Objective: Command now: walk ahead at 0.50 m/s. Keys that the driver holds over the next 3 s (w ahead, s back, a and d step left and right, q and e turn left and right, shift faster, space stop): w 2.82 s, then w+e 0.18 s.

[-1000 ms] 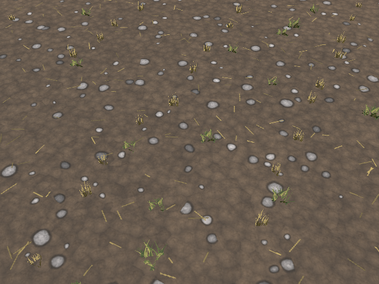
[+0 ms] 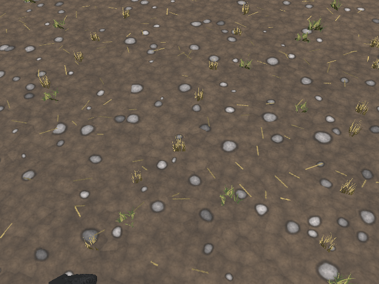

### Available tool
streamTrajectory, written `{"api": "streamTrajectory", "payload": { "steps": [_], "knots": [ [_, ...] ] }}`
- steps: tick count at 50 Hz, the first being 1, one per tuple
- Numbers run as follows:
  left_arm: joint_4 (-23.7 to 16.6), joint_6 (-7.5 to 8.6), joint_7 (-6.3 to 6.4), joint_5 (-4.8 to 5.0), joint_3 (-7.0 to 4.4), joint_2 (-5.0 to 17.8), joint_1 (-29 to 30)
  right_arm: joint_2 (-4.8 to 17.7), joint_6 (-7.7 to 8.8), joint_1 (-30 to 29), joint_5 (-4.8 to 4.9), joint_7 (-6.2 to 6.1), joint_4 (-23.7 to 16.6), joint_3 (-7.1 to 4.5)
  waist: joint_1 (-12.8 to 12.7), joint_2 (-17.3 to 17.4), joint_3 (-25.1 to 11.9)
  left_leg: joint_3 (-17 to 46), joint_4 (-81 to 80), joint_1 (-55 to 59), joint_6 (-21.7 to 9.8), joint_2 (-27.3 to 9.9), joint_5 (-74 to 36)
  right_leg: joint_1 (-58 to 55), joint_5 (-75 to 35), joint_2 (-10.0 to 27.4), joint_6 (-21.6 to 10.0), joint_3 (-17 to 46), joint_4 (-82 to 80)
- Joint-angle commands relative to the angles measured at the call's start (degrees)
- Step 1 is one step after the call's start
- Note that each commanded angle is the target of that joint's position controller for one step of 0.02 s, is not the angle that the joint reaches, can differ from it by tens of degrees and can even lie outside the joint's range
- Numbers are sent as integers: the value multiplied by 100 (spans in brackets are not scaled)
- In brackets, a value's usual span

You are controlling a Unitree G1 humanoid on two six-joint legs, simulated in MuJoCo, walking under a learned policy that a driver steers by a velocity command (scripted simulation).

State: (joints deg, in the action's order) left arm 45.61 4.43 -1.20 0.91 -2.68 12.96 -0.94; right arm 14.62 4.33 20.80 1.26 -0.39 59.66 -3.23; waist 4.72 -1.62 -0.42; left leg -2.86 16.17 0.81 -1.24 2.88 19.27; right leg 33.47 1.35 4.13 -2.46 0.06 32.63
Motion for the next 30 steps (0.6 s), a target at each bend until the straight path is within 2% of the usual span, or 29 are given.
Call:
{"api": "streamTrajectory", "payload": {
  "steps": [1,2,3,4,5,6,7,8,9,11,14,16,20,23,25,28,29,30],
  "knots": [
    [-351,111,-63,3,-168,557,13,993,-54,14,9,-22,-152,-198,-438,499,240,805,240,-38,-830,-1732,-3220,-492,475,-189,-230,-210,-291],
    [-107,109,-46,-28,-296,757,-746,908,-78,-107,-1,-15,-205,-164,-803,439,-215,566,1111,-270,-694,-1445,-4079,-1607,398,-376,-357,-348,-362],
    [196,122,2,-55,-459,1193,-1922,725,-60,-198,-76,-14,-332,-77,-1233,78,-994,223,2722,-1230,-466,-1054,-3524,-3366,121,233,-708,397,-240],
    [344,94,-5,-74,-588,1761,-2565,107,68,370,-110,31,-397,119,-1113,-1285,-1805,-26,5033,-3533,-52,-74,-746,-5474,1095,1630,-1596,3032,-824],
    [343,97,-20,-42,-442,1295,-2612,451,203,195,-49,76,-333,34,-1172,-1171,-2018,836,5816,-4265,-122,-89,1196,-5613,1510,1841,-1625,4142,-1489],
    [253,118,-14,-38,-348,1075,-2050,832,273,-276,91,94,-500,-72,-1054,-879,-1181,864,6023,-4687,-233,-404,888,-4906,1529,1696,-1360,3382,-1569],
    [121,118,-11,-64,-287,907,-1543,816,273,-612,112,66,-583,-73,-883,-432,-694,710,5771,-4542,-273,-720,387,-4056,1154,1470,-1215,2621,-1690],
    [95,128,-41,-104,-243,746,-1210,728,229,-760,32,29,-594,-96,-704,-143,-301,657,5339,-4282,-252,-904,45,-3271,722,1241,-1113,2093,-1896],
    [97,161,-53,-144,-210,630,-1041,660,140,-665,-14,-4,-562,-128,-496,-276,-231,711,4991,-3867,-247,-1072,-193,-2811,493,1057,-1001,1731,-2065],
    [196,196,-40,-117,-214,633,-1091,429,-2,-534,-35,-19,-518,-111,-364,-315,-192,654,4658,-3498,-184,-1097,-451,-2403,262,906,-1018,1340,-2354],
    [388,223,38,-108,-264,834,-1454,417,-29,-1011,-70,-18,-692,-134,-419,-151,40,644,3869,-4022,-55,-1125,-1197,-2528,65,922,-1076,1080,-2594],
    [494,192,92,-91,-261,845,-1656,387,-15,-1373,-104,3,-812,-140,-497,-133,130,630,3293,-4222,25,-1095,-1776,-2662,-6,885,-1014,895,-2650],
    [691,162,148,-37,-254,868,-1982,266,14,-2070,-76,68,-1015,-88,-700,-223,324,438,2198,-3975,75,-891,-2599,-2701,43,716,-846,454,-2656],
    [874,129,170,-6,-264,890,-2269,240,38,-2531,-26,140,-1176,-34,-866,-254,513,339,1714,-3937,52,-794,-2542,-3024,106,834,-841,378,-2587],
    [987,86,186,16,-292,930,-2374,277,81,-2743,0,195,-1298,-18,-888,-272,624,357,1471,-3995,-47,-777,-2266,-3371,2,1006,-814,403,-2421],
    [1044,10,213,41,-350,1044,-2275,471,149,-2525,12,265,-1326,-71,-670,-386,467,248,1236,-3488,-264,-638,-1630,-3748,-830,1187,-684,433,-1960],
    [1023,-18,216,44,-360,1088,-2142,600,165,-2136,7,262,-1234,-142,-431,-453,221,81,1176,-2863,-362,-460,-1485,-3749,-1788,1110,-604,333,-1505],
    [1004,-52,213,36,-320,992,-2056,805,164,-1284,-11,238,-962,-272,-27,-385,-278,-89,1119,-1712,-506,-258,-1511,-3535,-2585,822,-464,95,-531]
  ]
}}
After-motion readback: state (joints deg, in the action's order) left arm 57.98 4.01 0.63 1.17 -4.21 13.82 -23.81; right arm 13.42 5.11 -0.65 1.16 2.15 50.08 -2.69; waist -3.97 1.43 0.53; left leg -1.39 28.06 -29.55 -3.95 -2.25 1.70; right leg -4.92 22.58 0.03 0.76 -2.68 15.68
